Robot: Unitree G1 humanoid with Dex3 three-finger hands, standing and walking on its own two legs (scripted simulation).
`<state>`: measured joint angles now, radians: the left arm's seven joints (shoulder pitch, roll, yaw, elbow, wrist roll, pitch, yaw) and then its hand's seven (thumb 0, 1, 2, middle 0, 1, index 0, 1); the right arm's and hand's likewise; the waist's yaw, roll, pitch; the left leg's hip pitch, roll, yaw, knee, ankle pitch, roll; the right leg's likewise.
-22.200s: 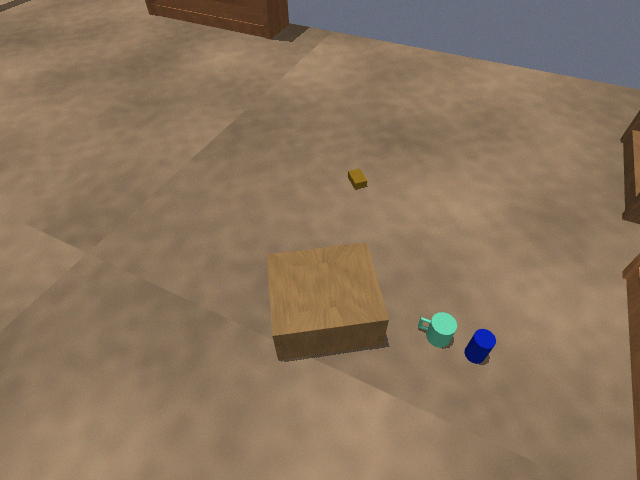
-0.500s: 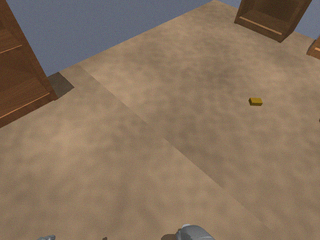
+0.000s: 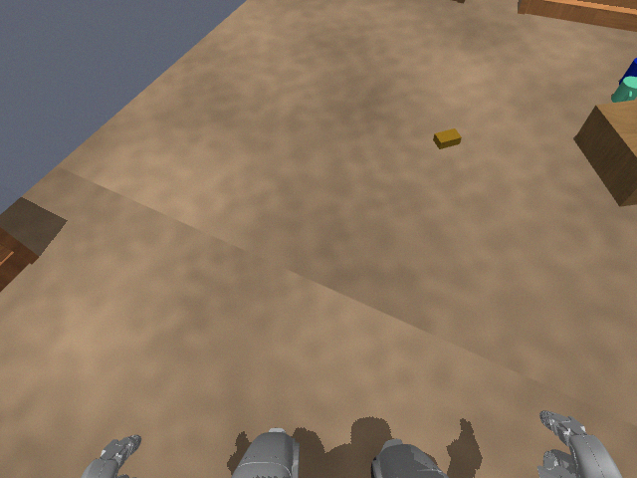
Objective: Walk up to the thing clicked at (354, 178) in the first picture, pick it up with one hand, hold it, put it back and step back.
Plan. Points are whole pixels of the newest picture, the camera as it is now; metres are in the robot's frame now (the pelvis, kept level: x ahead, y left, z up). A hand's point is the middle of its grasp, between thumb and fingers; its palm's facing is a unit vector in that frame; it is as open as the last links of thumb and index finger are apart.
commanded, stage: walk up
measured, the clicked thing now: (447, 138) +1.38 -0.44 -0.73
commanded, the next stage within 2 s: stand in 2.00 s
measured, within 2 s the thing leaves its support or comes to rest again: neither
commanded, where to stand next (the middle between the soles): +0.03 +0.00 m, yaw -27 degrees
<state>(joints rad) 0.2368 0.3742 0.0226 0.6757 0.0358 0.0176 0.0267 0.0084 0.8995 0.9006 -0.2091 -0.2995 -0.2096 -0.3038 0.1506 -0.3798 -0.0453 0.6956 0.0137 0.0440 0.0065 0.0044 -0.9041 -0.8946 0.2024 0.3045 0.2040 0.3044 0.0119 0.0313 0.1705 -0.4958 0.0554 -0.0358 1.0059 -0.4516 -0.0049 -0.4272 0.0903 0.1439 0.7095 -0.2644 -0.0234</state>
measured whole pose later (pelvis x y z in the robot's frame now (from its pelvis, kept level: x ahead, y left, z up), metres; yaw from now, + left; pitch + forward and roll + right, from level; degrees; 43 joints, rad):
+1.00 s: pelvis -0.05 +0.00 -0.01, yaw -26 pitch -3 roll -2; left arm 0.26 0.40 0.05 0.86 0.02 -0.05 0.02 0.01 0.90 0.90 -0.21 -0.30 -0.21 -0.30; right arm 0.24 -0.41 -0.04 0.84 -0.03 0.02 0.03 0.00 -0.90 -0.89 0.20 0.30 0.21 0.30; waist -0.04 0.06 0.12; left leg -0.39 0.13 0.08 0.81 -0.37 0.00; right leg -0.34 0.07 -0.01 0.72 -0.33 -0.03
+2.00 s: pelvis -0.03 +0.01 +0.03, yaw -32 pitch -2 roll +0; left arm 0.06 0.33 0.01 1.15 0.00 -0.02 0.00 0.01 0.90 0.90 -0.21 -0.30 -0.21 -0.30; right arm 0.06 -0.35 -0.02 1.13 0.00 -0.01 0.02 0.00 -0.91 -0.89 0.20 0.30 0.20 0.30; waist -0.02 0.00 0.06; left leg -0.13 0.05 0.09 0.38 -0.22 -0.02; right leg -0.18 0.03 0.12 0.40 -0.18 0.01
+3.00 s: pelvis -0.02 +0.01 +0.03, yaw -28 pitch -2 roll +0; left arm 0.11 0.34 0.01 1.15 0.01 -0.01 0.00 0.01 0.90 0.90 -0.21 -0.30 -0.21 -0.30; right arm 0.10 -0.35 -0.01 1.14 -0.01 -0.01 0.02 0.00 -0.90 -0.89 0.20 0.30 0.20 0.30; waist -0.01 0.00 0.05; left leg -0.11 0.02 0.04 0.32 -0.17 -0.01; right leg -0.13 0.00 0.07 0.32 -0.15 0.02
